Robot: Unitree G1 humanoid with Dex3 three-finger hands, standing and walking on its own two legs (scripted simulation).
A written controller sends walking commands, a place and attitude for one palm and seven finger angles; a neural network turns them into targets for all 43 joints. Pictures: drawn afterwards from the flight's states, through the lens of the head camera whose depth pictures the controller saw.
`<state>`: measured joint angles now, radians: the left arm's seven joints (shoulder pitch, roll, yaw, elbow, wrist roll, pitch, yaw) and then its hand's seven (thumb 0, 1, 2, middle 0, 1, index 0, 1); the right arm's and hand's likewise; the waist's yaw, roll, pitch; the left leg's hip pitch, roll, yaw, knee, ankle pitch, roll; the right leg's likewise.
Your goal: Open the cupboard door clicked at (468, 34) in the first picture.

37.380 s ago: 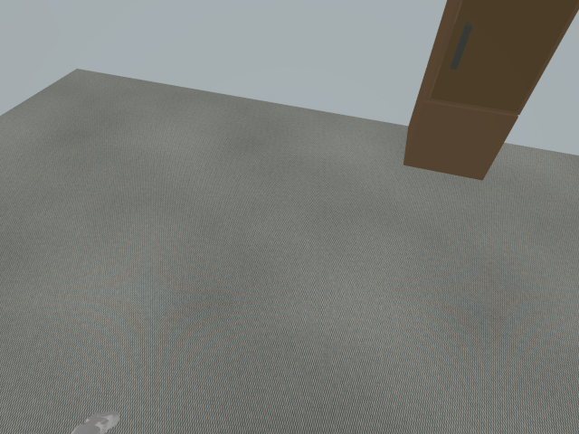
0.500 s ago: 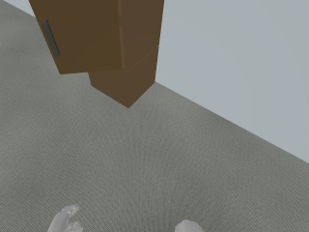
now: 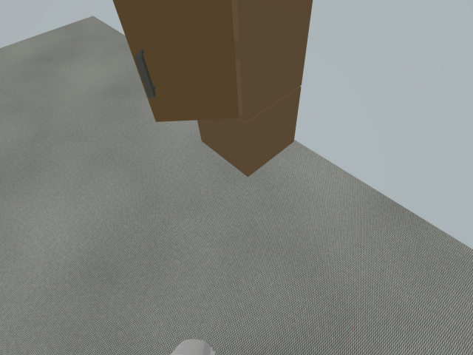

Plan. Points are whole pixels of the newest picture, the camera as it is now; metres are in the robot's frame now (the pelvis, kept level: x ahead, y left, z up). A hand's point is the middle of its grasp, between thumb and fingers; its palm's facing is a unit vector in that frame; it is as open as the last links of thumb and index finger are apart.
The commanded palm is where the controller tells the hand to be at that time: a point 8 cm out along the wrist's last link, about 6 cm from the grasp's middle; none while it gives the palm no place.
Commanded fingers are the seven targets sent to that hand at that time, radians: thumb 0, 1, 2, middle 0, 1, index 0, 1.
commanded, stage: take the last steps up to it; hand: left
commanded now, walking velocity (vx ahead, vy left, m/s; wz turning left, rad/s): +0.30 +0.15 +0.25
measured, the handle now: (146, 73) +1.05 +0.41 -0.10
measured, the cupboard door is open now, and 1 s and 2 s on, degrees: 47 47 47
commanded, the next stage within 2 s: come to a stop and stand still in 1.58 s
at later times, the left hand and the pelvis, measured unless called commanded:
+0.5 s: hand out of the picture -0.08 +0.25 -0.19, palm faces +0.25 -0.96 -0.13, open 7.4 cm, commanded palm none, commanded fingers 0.00 0.90 0.90 -0.20 -0.30 -0.20 -0.30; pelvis +0.07 +0.12 -0.02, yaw +6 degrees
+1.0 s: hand (127, 246) +0.37 +0.30 -0.16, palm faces -0.06 -0.98 -0.19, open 7.4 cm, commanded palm none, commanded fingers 0.00 0.90 0.90 -0.20 -0.30 -0.20 -0.30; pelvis +0.22 +0.13 -0.01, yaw +2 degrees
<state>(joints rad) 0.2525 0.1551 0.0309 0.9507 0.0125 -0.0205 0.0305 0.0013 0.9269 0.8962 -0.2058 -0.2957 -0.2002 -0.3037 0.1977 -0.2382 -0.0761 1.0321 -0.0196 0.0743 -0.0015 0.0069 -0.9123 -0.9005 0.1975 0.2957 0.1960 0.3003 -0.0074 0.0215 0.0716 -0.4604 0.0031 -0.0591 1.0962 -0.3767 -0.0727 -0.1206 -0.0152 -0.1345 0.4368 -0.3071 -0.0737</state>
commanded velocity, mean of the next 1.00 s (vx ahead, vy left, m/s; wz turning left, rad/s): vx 0.30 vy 0.04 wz -0.02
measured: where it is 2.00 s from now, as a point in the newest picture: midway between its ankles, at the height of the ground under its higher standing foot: (224, 281)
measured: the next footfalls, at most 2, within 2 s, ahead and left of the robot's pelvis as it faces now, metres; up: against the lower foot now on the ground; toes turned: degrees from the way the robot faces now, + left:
left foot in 0.44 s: +0.13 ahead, +0.22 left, +0.00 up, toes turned +12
right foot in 1.04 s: +0.34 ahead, +0.03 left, +0.00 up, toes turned -5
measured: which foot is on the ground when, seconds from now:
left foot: up 0.00-0.42, down 0.44-1.00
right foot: down 0.00-0.42, up 0.44-1.00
